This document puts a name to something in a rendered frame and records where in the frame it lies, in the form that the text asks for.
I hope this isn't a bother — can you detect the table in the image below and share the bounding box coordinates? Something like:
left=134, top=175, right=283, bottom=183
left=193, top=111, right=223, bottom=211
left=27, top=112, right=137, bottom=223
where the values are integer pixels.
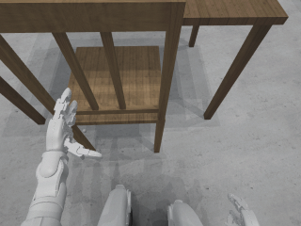
left=0, top=0, right=289, bottom=125

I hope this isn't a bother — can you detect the robot thigh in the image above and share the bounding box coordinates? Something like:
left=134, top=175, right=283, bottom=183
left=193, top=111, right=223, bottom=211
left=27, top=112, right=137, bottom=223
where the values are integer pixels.
left=167, top=202, right=203, bottom=226
left=97, top=188, right=132, bottom=226

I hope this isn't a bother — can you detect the chair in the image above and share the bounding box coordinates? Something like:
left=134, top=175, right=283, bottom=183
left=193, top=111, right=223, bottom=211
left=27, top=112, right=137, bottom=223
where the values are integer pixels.
left=0, top=0, right=186, bottom=153

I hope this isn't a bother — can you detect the left robot forearm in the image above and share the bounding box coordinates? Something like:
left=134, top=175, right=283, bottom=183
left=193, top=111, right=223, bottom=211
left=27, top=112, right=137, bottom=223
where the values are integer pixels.
left=20, top=150, right=69, bottom=226

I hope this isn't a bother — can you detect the right robot thigh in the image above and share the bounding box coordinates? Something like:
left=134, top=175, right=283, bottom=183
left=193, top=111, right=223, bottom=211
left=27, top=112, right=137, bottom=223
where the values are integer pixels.
left=167, top=202, right=203, bottom=226

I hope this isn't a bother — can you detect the left robot thigh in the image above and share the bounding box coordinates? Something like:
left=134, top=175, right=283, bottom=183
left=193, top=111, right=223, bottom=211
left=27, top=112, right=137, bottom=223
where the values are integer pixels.
left=97, top=188, right=132, bottom=226

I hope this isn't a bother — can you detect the robot right hand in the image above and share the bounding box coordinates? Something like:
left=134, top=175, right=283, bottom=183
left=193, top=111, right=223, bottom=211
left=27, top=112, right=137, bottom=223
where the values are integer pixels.
left=225, top=193, right=261, bottom=226

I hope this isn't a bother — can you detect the robot left hand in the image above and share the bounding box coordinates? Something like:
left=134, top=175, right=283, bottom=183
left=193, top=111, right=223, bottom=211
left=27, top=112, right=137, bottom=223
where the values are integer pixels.
left=46, top=88, right=103, bottom=160

